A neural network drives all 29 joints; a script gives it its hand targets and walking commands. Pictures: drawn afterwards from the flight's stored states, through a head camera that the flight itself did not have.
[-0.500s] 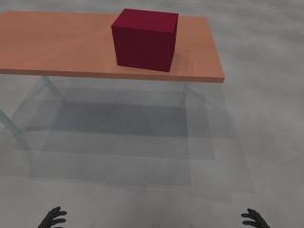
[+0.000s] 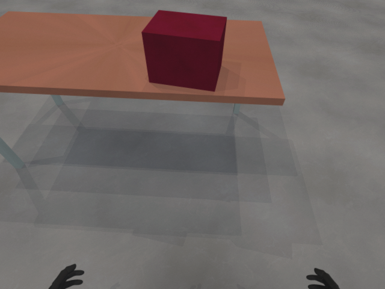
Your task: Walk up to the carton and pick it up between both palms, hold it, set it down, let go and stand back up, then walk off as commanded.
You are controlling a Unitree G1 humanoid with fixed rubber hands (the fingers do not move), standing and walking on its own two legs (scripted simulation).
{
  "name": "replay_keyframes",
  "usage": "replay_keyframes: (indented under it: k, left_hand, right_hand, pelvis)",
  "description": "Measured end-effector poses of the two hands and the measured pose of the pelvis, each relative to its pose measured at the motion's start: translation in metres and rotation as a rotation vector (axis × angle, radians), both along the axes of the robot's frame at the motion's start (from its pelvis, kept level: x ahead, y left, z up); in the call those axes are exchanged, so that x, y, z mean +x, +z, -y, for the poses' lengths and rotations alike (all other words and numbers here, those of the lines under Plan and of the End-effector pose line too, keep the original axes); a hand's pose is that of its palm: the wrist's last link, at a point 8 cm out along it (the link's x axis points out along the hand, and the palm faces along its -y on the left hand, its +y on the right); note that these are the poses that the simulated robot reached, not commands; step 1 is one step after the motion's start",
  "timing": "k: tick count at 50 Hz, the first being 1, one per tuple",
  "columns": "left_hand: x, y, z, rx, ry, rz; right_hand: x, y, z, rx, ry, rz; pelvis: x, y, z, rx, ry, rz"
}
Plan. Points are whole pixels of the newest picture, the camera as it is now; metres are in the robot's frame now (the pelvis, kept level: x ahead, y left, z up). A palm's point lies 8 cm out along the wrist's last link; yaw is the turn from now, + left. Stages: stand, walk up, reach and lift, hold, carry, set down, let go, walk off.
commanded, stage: stand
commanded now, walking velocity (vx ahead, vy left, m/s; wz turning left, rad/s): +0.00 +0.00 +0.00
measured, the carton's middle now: (186, 50) +0.94 +0.04 +0.00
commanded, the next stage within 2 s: none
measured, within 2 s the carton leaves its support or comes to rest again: neither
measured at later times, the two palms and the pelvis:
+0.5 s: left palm out of the picture +0.10 +0.28 -0.10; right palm out of the picture +0.11 -0.30 -0.10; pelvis +0.00 +0.00 +0.00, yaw +0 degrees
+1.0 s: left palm out of the picture +0.10 +0.29 -0.10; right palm out of the picture +0.12 -0.30 -0.10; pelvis +0.00 +0.00 +0.00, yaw +0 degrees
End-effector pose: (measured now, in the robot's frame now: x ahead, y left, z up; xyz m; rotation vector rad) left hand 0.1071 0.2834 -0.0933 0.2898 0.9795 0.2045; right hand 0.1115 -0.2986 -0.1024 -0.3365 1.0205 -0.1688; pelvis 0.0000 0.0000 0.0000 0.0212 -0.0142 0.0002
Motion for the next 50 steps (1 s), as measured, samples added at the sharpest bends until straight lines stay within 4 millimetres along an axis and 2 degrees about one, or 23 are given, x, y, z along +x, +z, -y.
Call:
replay_keyframes:
  k: [50]
  left_hand:
    - [-0.0035, -0.0035, -0.0022, -0.012, 0.007, -0.029]
  right_hand:
    - [0.0068, 0.0072, -0.0011, -0.008, -0.003, 0.004]
  pelvis:
    - [0.0046, 0.0036, -0.0029, -0.004, 0.000, 0.007]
